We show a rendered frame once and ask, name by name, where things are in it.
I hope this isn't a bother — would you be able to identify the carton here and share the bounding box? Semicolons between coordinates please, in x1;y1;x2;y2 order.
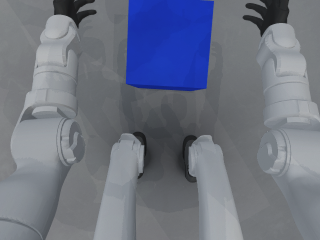
126;0;214;91

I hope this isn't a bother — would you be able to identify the left robot hand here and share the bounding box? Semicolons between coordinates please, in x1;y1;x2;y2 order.
53;0;97;29

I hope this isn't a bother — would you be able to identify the right robot thigh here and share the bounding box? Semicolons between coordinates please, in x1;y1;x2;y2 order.
188;141;244;240

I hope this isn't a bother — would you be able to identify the left robot upper arm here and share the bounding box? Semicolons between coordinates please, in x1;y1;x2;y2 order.
0;117;86;240

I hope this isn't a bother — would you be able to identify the right robot upper arm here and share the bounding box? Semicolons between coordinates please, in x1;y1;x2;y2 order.
256;128;320;240

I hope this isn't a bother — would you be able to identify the right robot hand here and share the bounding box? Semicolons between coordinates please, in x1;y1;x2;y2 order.
242;0;290;37

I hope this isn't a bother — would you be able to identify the robot right forearm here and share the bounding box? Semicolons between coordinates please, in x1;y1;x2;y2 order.
256;23;320;132

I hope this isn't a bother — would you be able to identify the robot left foot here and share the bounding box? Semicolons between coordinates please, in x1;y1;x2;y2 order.
133;132;147;179

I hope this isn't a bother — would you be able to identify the robot left forearm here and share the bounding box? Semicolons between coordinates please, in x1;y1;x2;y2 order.
10;14;83;162

